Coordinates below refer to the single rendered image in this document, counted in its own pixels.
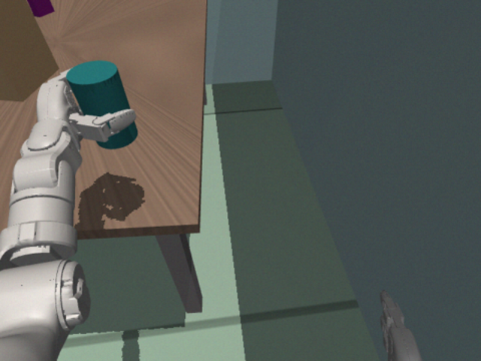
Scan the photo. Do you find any left robot hand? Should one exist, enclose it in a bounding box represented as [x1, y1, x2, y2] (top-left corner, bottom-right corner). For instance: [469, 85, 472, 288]
[36, 68, 136, 142]

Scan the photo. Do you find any left robot arm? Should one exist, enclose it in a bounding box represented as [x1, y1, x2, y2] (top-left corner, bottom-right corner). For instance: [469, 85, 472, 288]
[0, 119, 91, 361]

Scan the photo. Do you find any right robot hand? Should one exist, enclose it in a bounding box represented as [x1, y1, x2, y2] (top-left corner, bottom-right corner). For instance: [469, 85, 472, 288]
[380, 290, 422, 361]

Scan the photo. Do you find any table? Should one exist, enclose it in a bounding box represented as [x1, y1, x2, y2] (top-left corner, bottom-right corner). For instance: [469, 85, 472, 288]
[0, 0, 207, 313]

